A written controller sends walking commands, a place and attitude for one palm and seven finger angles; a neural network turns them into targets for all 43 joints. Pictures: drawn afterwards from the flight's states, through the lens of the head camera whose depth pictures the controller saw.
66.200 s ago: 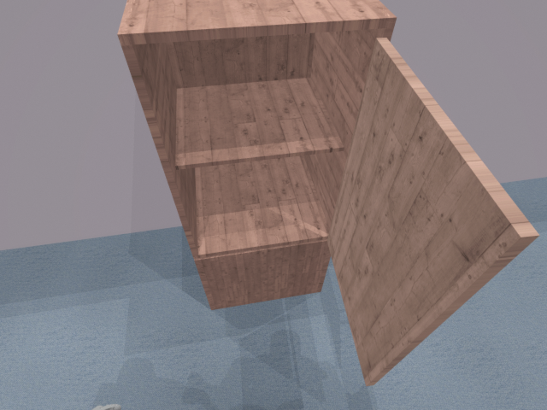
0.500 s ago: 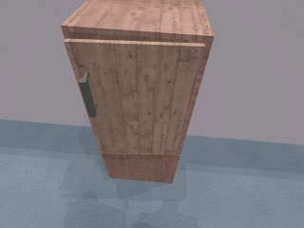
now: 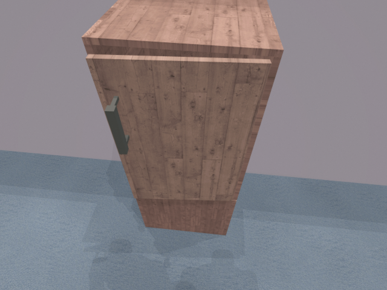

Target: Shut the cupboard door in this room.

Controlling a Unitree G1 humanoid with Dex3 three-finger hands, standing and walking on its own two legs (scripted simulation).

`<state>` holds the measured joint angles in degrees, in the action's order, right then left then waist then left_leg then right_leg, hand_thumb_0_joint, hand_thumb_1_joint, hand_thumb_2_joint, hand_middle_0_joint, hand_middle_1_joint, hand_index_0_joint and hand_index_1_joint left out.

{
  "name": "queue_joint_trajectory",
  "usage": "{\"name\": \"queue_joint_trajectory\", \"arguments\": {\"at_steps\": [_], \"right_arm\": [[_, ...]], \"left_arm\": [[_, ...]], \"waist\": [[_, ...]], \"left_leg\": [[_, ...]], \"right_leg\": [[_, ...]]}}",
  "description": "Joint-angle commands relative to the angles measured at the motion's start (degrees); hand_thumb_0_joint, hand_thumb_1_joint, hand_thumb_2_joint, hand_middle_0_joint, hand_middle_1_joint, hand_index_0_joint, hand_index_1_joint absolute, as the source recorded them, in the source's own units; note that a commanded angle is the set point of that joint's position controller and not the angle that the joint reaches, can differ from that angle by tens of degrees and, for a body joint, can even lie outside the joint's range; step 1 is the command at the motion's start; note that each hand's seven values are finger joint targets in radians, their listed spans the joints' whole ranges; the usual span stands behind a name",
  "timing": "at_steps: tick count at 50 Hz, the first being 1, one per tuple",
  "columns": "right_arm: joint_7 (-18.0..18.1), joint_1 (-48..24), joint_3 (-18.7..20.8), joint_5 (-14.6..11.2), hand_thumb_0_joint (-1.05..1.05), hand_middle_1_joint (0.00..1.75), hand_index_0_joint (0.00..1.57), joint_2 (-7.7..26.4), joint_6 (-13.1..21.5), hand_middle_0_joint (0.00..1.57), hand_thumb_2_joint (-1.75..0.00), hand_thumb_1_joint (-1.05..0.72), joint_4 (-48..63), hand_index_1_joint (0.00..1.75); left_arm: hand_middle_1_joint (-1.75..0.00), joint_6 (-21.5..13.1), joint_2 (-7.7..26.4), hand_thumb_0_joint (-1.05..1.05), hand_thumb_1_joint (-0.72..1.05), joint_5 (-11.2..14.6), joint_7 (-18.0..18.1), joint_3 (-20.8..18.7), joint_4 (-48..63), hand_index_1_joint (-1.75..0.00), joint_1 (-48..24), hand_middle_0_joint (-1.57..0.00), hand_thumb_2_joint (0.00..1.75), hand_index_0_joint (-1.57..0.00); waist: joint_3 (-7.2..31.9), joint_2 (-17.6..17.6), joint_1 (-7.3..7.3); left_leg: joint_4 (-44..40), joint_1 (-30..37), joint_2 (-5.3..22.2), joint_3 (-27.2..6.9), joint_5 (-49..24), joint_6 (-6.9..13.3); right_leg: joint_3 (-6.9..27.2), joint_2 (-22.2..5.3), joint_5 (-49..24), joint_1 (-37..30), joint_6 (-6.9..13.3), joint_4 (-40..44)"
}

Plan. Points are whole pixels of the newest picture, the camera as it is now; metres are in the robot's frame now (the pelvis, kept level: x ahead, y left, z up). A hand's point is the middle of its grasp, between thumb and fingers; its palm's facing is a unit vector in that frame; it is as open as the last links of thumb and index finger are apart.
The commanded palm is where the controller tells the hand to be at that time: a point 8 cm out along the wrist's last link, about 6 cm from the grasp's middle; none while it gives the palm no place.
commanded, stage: raise the hand and make a fist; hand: left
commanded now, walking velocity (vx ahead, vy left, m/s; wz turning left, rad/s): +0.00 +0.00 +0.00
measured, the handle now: (119, 126) +0.48 +0.22 +0.06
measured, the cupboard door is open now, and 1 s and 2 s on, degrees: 5 5 5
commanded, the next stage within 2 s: bring the fist close to the handle in 1.96 s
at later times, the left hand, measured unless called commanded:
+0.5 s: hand (130, 283) +0.15 +0.14 -0.07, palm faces +0.12 -0.99 +0.01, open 6.0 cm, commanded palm +0.13 +0.20 -0.03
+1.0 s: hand (110, 241) +0.20 +0.18 +0.02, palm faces +0.16 -0.99 -0.06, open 3.7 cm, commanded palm +0.17 +0.21 +0.01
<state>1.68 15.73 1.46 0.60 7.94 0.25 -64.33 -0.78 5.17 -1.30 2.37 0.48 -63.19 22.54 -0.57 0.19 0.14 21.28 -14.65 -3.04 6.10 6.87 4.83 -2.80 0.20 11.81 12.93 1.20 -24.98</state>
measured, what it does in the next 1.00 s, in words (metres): lowers itself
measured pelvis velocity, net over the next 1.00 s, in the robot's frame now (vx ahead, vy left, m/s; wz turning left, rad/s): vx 0.03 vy -0.03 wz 0.03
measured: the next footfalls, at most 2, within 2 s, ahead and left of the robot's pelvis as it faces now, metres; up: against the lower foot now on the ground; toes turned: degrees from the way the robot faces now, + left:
none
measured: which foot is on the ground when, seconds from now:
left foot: down 0.00-1.00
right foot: down 0.00-1.00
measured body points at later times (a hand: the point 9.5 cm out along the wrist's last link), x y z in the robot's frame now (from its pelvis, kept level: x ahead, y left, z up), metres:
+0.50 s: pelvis +0.02 -0.03 -0.08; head +0.05 +0.00 +0.37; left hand +0.14 +0.20 -0.07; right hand +0.27 -0.27 -0.10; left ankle +0.06 +0.06 -0.74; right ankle +0.02 -0.11 -0.74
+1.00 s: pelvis +0.03 -0.03 -0.07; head +0.07 -0.03 +0.38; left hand +0.19 +0.23 +0.03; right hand +0.17 -0.28 -0.15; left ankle +0.06 +0.06 -0.74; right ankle +0.02 -0.11 -0.74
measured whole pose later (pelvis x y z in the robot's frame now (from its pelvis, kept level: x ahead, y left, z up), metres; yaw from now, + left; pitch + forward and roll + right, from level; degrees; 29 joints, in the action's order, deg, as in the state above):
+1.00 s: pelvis +0.03 -0.03 -0.07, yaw +2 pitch +11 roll -1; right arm 3.1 19.2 1.4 -2.0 14.5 8.6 -30.7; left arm -22.2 12.1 18.7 -10.3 -11.5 13.7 36.0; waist 7.4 2.2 -0.1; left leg 58.3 -43.6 0.1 2.3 26.0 2.6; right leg -6.6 2.1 29.8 38.3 3.7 -56.7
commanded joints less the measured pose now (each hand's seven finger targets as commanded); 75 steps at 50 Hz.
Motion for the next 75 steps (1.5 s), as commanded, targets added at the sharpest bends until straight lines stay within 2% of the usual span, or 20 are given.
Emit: {"name": "queue_joint_trajectory", "arguments": {"at_steps": [1, 2, 3, 4, 5, 6, 10, 14, 17, 20, 24, 28, 32, 37, 40, 43, 50, 57, 66, 75], "right_arm": [[-0.1, 4.0, 0.2, -0.3, 0.0, 0.3, 0.2, 4.6, 0.9, 0.2, -0.9, -0.9, 1.3, 0.3], [-0.7, -2.2, -0.1, 0.1, 0.0, 0.3, 0.2, 7.4, 0.5, 0.2, -0.9, -0.9, 6.0, 0.3], [4.8, 2.6, 1.2, -1.4, 0.0, 0.3, 0.2, 20.3, 9.8, 0.2, -0.9, -0.9, 27.9, 0.3], [4.8, -1.1, -2.4, -2.6, 0.0, 0.3, 0.2, 12.7, 15.7, 0.2, -0.9, -0.9, 24.3, 0.3], [4.6, -3.3, -1.9, -2.3, 0.0, 0.3, 0.2, 14.5, 18.4, 0.2, -0.9, -0.9, 22.2, 0.3], [2.9, -4.5, -3.1, -4.1, 0.0, 0.3, 0.2, 10.6, 18.7, 0.2, -0.9, -0.9, 18.8, 0.3], [1.4, -5.2, -0.7, -3.5, 0.0, 0.3, 0.2, 13.7, 22.9, 0.2, -0.9, -0.9, 29.1, 0.3], [-1.7, -6.4, 2.7, -1.6, 0.0, 0.3, 0.2, 12.8, 21.3, 0.2, -0.9, -0.9, 33.8, 0.3], [-3.5, -10.2, 4.5, -1.2, 0.0, 0.3, 0.2, 12.8, 17.0, 0.2, -0.9, -0.9, 38.6, 0.3], [-3.7, -12.7, 4.3, -0.9, 0.0, 0.3, 0.2, 11.6, 13.2, 0.2, -0.9, -0.9, 43.7, 0.3], [-3.2, -8.1, 3.8, -0.8, 0.0, 0.3, 0.2, 10.5, 12.2, 0.2, -0.9, -0.9, 46.0, 0.3], [-1.3, -5.9, 2.5, -1.7, 0.0, 0.3, 0.2, 12.6, 14.7, 0.2, -0.9, -0.9, 43.8, 0.3], [1.1, -4.3, 1.9, -2.3, 0.0, 0.3, 0.2, 13.8, 16.4, 0.2, -0.9, -0.9, 42.4, 0.3], [1.5, -6.8, 2.1, -4.4, 0.0, 0.3, 0.2, 12.2, 12.0, 0.2, -0.9, -0.9, 47.7, 0.3], [1.7, -8.5, 1.2, -3.8, 0.0, 0.3, 0.2, 9.4, 9.3, 0.2, -0.9, -0.9, 47.7, 0.3], [1.7, -6.4, 1.1, -3.2, 0.0, 0.3, 0.2, 8.5, 9.9, 0.2, -0.9, -0.9, 46.0, 0.3], [1.5, -3.2, 1.3, -3.1, 0.0, 0.3, 0.2, 13.3, 13.8, 0.2, -0.9, -0.9, 43.6, 0.3], [2.4, -4.3, 1.2, -3.5, 0.0, 0.3, 0.2, 12.4, 13.8, 0.2, -0.9, -0.9, 45.9, 0.3], [1.5, -3.2, -0.6, -3.8, 0.0, 0.3, 0.2, 14.1, 13.1, 0.2, -0.9, -0.9, 45.5, 0.3], [2.2, -4.6, -2.3, -3.0, 0.0, 0.3, 0.2, 13.2, 14.3, 0.2, -0.9, -0.9, 44.7, 0.3]], "left_arm": [[-0.3, -0.8, 4.9, 0.0, 0.9, -0.1, 0.4, -0.7, 0.8, -0.3, 5.3, -0.2, 0.9, -0.2], [-0.3, -0.9, 7.5, 0.0, 0.9, -0.9, 2.1, -0.5, -0.6, -0.3, 6.6, -0.2, 0.9, -0.2], [-0.3, -14.5, 31.3, 0.0, 0.9, 9.0, 0.6, -11.3, 98.3, -0.3, -44.5, -0.2, 0.9, -0.2], [-0.32, -12.0, 12.8, 0.0, 0.9, 8.4, 2.2, 0.5, 82.2, -0.32, -13.2, -0.22, 0.9, -0.22], [-0.34, -9.6, 11.7, 0.0, 0.9, 9.6, 5.5, -0.8, 79.6, -0.34, -12.4, -0.24, 0.9, -0.24], [-0.36, -1.5, -1.7, 0.0, 0.9, 8.8, 5.6, 6.9, 55.1, -0.36, 5.9, -0.25, 0.9, -0.25], [-0.44, -8.3, -2.0, 0.0, 0.9, 9.3, 4.7, 10.2, 68.1, -0.44, 0.1, -0.33, 0.9, -0.33], [-0.52, -22.2, 0.6, 0.0, 0.9, 14.1, -6.6, 0.0, 56.1, -0.52, 25.2, -0.4, 0.9, -0.4], [-0.58, -31.5, 9.8, 0.0, 0.9, 15.2, -15.4, -11.4, 57.6, -0.58, 26.7, -0.46, 0.9, -0.46], [-0.64, -29.8, 14.1, 0.0, 0.9, 12.0, -13.4, -13.0, 71.7, -0.64, 23.6, -0.51, 0.9, -0.51], [-0.72, -32.6, 12.5, 0.0, 0.9, 14.2, -9.7, -10.6, 91.3, -0.72, 15.3, -0.58, 0.9, -0.58], [-0.8, -38.9, 6.9, 0.0, 0.9, 17.8, -14.3, -1.2, 95.6, -0.8, 3.9, -0.66, 0.9, -0.66], [-0.88, -35.8, 8.2, 0.0, 0.9, 18.3, -21.7, 0.1, 84.4, -0.88, 1.5, -0.73, 0.9, -0.73], [-0.98, -16.5, 18.5, 0.0, 0.9, 17.7, -22.9, -14.1, 81.6, -0.98, 16.6, -0.82, 0.9, -0.82], [-1.04, -12.6, 18.5, 0.0, 0.9, 20.5, -16.0, -21.3, 88.6, -1.04, 17.1, -0.88, 0.9, -0.88], [-1.1, -17.7, 13.8, 0.0, 0.9, 21.6, -10.7, -19.6, 92.1, -1.1, 16.7, -0.93, 0.9, -0.93], [-1.24, -27.2, 9.4, 0.0, 0.9, 19.6, -18.0, -5.4, 81.8, -1.24, 8.3, -1.06, 0.9, -1.06], [-1.38, -23.6, 19.3, 0.0, 0.9, 19.6, -13.5, -16.7, 90.4, -1.38, 6.0, -1.19, 0.9, -1.19], [-1.5, -15.2, 12.4, 0.0, 0.9, 17.7, -12.9, -7.0, 83.1, -1.5, 1.2, -1.3, 0.9, -1.3], [-1.5, -14.3, 21.0, 0.0, 0.9, 18.0, -10.7, -17.1, 90.9, -1.5, -11.6, -1.3, 0.9, -1.3]], "waist": [[-4.2, -0.5, -0.31], [-5.3, -6.2, 1.93], [17.8, 0.0, -10.84], [26.7, 10.8, -3.68], [21.6, 14.5, -2.2], [7.9, 6.4, -1.48], [-5.5, -2.2, -4.13], [1.0, -26.5, 3.18], [7.2, -14.6, 5.9], [11.7, 11.8, 8.56], [22.2, 16.0, 3.77], [16.7, 3.9, -4.68], [11.7, -6.5, -7.13], [25.8, -4.1, 3.75], [28.3, -2.2, 6.4], [21.6, -0.8, 4.67], [9.0, -3.9, -3.35], [19.4, 3.8, 2.67], [8.0, 0.8, -1.45], [14.0, 7.1, 1.34]], "left_leg": [[-8.0, 1.6, 10.1, -12.2, 12.1, -2.2], [3.0, -3.7, 8.4, -6.0, 12.3, -4.5], [0.8, 15.7, 6.1, -6.8, 0.2, -0.8], [-1.1, 20.8, 6.9, -8.0, 8.6, -2.6], [-1.5, 14.7, 6.3, -8.9, 14.0, -5.4], [-4.1, 3.4, 6.5, -11.8, 21.5, -5.2], [6.8, -8.2, 3.1, -13.2, 24.6, -4.2], [21.1, -22.6, 1.7, -8.5, 14.3, -5.2], [28.1, -28.1, 0.3, -6.1, 9.2, -6.1], [28.6, -23.4, -0.2, -4.7, 3.4, -5.1], [33.6, -16.0, 2.7, -7.9, -3.7, -3.8], [38.7, -21.5, 3.3, -11.3, 6.5, -2.4], [43.5, -31.4, 3.8, -10.8, 14.4, -1.8], [37.8, -28.8, 2.0, -8.2, 6.8, -2.3], [35.3, -25.1, 2.2, -8.6, 2.4, -3.0], [31.9, -21.4, 2.7, -8.4, -0.9, -3.6], [33.3, -25.4, 3.2, -10.1, 11.3, -2.8], [26.1, -17.4, 3.4, -9.5, 10.6, -2.8], [19.9, -14.1, 5.0, -12.7, 13.6, -3.0], [15.1, -5.5, 5.4, -15.0, 10.5, -4.7]], "right_leg": [[7.0, -6.0, 3.6, 4.1, 1.1, 5.9], [4.9, -6.0, 4.6, 1.9, 0.8, 5.8], [3.4, -1.3, -1.3, 2.8, -0.2, -2.4], [-1.1, 2.7, 5.2, 3.9, 0.9, -3.1], [-1.9, 3.0, 8.0, 3.5, 1.7, -5.9], [-2.7, 1.4, 9.5, 9.7, 1.4, -7.7], [0.0, -1.1, 17.5, 17.3, 0.6, -5.1], [0.8, -0.9, 21.6, 21.6, 0.3, -11.5], [4.2, -2.4, 3.7, 18.1, 0.7, -22.0], [2.4, -0.3, -1.5, 19.8, 3.1, -29.4], [2.1, 1.3, -2.8, 27.1, 2.0, -30.9], [4.4, 2.2, 2.3, 34.8, 0.3, -29.0], [7.6, 0.9, 10.7, 36.3, -1.2, -25.0], [12.7, -3.1, 0.3, 15.6, -4.3, -22.2], [11.4, -3.7, -14.5, 7.2, -5.9, -23.7], [5.9, -1.6, -21.6, 11.3, -3.7, -24.6], [7.6, -1.0, 6.9, 27.6, -3.5, -19.9], [4.0, 0.3, 12.4, 19.7, 0.3, -19.3], [-0.5, 1.8, 8.1, 21.8, 0.2, -16.8], [-1.4, 2.0, 5.6, 16.6, 1.2, -16.2]]}}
